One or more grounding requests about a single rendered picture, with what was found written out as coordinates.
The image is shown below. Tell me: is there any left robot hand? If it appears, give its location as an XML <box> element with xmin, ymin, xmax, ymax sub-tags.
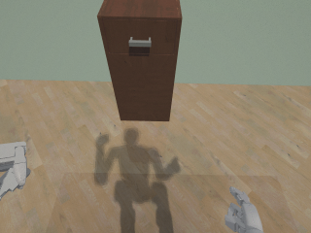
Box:
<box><xmin>0</xmin><ymin>141</ymin><xmax>31</xmax><ymax>201</ymax></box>

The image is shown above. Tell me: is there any drawer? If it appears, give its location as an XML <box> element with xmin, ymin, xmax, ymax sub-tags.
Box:
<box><xmin>103</xmin><ymin>18</ymin><xmax>177</xmax><ymax>54</ymax></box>

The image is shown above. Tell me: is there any right robot hand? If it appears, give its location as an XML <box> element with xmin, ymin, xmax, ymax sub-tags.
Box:
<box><xmin>225</xmin><ymin>186</ymin><xmax>263</xmax><ymax>233</ymax></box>

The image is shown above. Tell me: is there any cabinet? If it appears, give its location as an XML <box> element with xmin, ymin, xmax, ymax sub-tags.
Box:
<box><xmin>97</xmin><ymin>0</ymin><xmax>183</xmax><ymax>121</ymax></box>

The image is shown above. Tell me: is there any handle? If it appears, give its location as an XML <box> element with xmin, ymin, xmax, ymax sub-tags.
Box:
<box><xmin>128</xmin><ymin>37</ymin><xmax>152</xmax><ymax>48</ymax></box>

